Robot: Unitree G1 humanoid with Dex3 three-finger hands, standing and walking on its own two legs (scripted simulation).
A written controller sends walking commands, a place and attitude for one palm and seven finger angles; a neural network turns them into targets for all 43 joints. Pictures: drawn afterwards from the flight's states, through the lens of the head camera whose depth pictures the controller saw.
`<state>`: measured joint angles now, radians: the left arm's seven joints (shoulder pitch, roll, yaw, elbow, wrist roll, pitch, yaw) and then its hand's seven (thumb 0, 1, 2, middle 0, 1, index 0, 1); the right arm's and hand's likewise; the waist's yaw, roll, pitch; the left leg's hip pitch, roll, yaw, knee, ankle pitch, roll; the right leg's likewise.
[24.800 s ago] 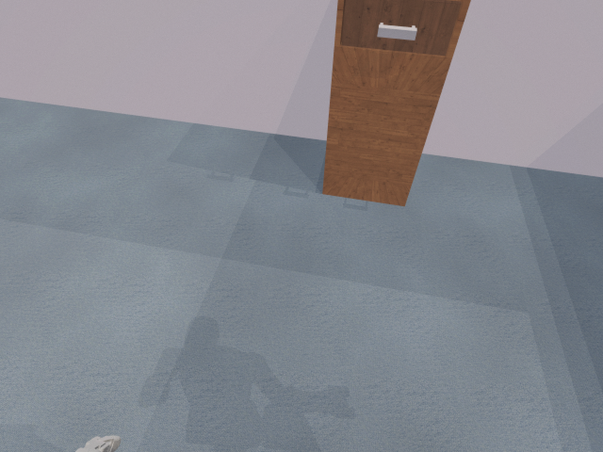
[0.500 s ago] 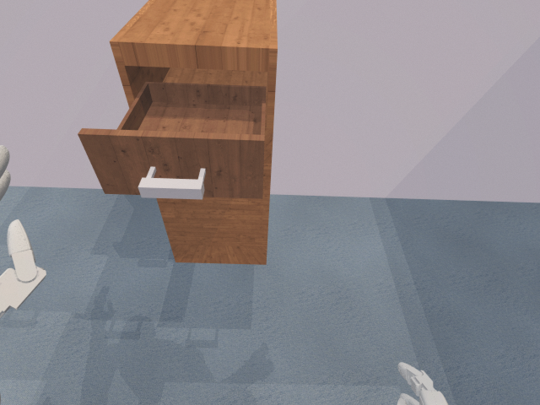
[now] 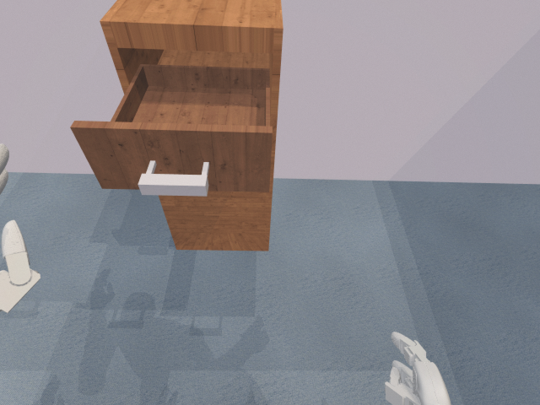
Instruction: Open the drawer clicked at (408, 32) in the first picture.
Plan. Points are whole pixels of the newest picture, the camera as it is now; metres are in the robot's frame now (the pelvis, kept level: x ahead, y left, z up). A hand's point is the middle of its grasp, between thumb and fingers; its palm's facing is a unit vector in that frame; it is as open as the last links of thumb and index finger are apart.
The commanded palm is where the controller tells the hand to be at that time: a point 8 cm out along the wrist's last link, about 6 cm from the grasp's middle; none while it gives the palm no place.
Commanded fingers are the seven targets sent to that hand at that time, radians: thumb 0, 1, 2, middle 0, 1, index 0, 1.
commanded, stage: let the arm hang, fingers relaxed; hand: left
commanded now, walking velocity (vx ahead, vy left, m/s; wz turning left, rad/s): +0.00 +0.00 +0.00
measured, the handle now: (176, 175) +0.50 +0.21 +0.03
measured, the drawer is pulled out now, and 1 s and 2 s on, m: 0.30 0.30 0.30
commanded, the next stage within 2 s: look to check the result in 1.20 s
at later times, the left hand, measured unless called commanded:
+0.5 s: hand out of the picture -0.03 +0.18 -0.18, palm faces +0.01 -0.98 -0.18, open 7.0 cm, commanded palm none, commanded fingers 0.00 0.90 0.90 -0.20 -0.30 -0.20 -0.30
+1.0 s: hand out of the picture +0.00 +0.17 -0.17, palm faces +0.02 -0.97 -0.23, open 7.3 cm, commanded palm none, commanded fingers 0.00 0.90 0.90 -0.20 -0.30 -0.20 -0.30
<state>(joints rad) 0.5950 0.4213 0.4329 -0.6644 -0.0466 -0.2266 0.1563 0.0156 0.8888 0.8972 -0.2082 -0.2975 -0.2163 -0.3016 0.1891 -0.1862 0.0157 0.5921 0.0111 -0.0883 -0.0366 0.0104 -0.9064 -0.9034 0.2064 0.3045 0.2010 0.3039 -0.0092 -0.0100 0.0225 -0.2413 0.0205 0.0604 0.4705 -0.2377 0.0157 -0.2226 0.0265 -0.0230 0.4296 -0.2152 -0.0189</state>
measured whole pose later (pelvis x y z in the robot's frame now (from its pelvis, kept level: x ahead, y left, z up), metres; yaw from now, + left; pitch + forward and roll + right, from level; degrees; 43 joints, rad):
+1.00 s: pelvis -0.02 +0.00 +0.00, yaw +0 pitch -2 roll +0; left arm 0.25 0.15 0.01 1.12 0.02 0.00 0.04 0.01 0.91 0.90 -0.19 -0.29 -0.20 -0.30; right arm 0.28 -0.13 -0.02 1.11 -0.02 0.01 -0.02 0.00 -0.92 -0.90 0.20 0.30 0.20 0.30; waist -0.01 0.02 0.04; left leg -0.19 0.00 0.07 0.41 -0.18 0.02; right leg -0.20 0.01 -0.02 0.43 -0.19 -0.03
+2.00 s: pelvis +0.01 -0.02 +0.01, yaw +0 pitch -2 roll +0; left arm 0.12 0.28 0.03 1.13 0.02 -0.02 0.02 0.01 0.91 0.90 -0.20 -0.29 -0.21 -0.30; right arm 0.13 -0.28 -0.02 1.11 -0.01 0.00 -0.01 0.00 -0.91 -0.90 0.21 0.30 0.20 0.30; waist -0.01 0.01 0.07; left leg -0.11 0.03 0.06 0.31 -0.17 -0.02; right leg -0.11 0.04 -0.02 0.32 -0.18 -0.05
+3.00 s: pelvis +0.02 -0.02 +0.01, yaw -1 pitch -2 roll +0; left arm 0.09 0.33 0.02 1.13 0.02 -0.02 0.01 0.01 0.91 0.90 -0.20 -0.30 -0.21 -0.30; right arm 0.10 -0.32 -0.02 1.12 -0.01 0.00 -0.01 0.00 -0.91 -0.90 0.21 0.30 0.20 0.30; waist -0.01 0.00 0.07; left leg -0.07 0.03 0.07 0.27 -0.18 -0.01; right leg -0.08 0.04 -0.01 0.28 -0.18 -0.05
